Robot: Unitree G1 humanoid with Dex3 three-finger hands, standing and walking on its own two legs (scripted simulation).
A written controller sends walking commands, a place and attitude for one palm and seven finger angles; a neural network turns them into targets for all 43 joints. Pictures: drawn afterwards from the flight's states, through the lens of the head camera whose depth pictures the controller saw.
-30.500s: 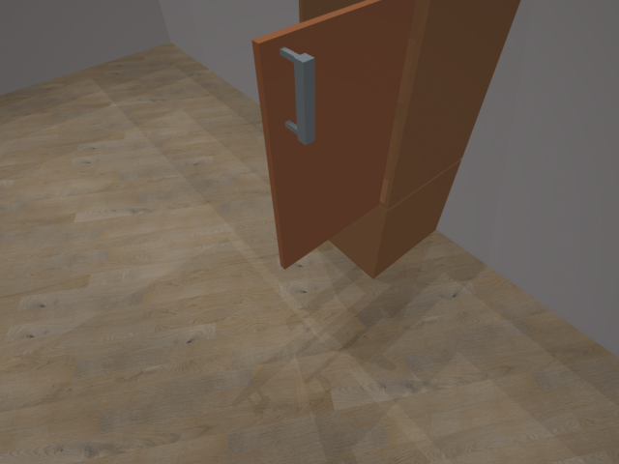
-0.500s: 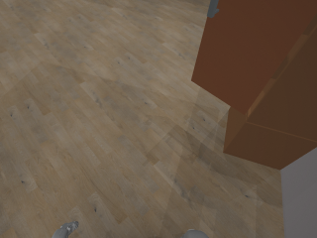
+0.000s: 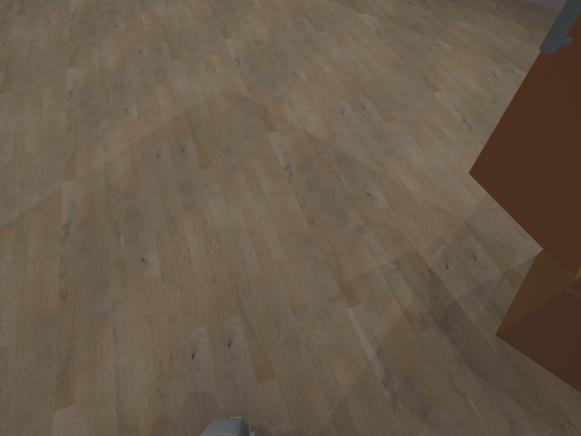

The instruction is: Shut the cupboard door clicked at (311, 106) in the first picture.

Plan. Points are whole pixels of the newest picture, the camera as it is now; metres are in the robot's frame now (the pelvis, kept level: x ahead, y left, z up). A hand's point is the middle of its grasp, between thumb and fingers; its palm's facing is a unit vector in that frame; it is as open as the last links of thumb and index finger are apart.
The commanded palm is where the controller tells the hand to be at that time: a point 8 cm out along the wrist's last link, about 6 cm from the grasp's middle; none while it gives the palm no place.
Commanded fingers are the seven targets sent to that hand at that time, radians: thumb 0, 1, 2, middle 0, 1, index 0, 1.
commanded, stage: walk to a spot facing it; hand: left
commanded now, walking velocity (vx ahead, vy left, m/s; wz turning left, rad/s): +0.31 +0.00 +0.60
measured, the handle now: (579, 8) +0.81 -0.49 +0.16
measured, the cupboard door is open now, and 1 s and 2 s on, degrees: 65 65 65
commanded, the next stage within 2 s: turn to face it in 0.82 s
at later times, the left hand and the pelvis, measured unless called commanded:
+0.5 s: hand (171, 369) +0.22 +0.22 -0.16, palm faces +0.20 -0.94 -0.26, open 7.4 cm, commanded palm none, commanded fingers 0.00 0.90 0.90 -0.20 -0.30 -0.20 -0.30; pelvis +0.15 -0.01 -0.02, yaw +14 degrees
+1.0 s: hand (154, 379) +0.22 +0.26 -0.20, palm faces +0.53 -0.82 -0.22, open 7.3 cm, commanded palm none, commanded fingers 0.00 0.90 0.90 -0.20 -0.30 -0.20 -0.30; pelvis +0.30 +0.08 -0.02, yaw +31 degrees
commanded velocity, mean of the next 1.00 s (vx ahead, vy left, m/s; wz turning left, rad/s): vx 0.18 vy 0.00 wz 0.41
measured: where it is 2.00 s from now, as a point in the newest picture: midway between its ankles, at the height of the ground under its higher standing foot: (264, 357)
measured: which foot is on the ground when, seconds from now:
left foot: up 0.00-0.06, down 0.08-0.44, up 0.46-0.88, down 0.90-1.00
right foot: down 0.00-0.06, up 0.08-0.42, down 0.44-0.90, up 0.92-1.00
